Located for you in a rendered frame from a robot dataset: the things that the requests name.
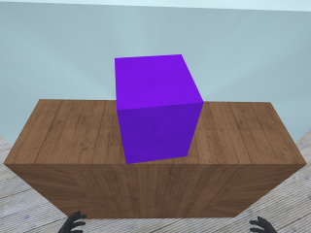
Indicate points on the right robot hand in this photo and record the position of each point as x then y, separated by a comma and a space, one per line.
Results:
263, 223

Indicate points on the carton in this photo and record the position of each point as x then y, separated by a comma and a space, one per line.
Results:
158, 106

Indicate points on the pedestal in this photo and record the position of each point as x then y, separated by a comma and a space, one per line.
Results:
71, 152

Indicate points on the left robot hand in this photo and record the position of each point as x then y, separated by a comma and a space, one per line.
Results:
69, 224

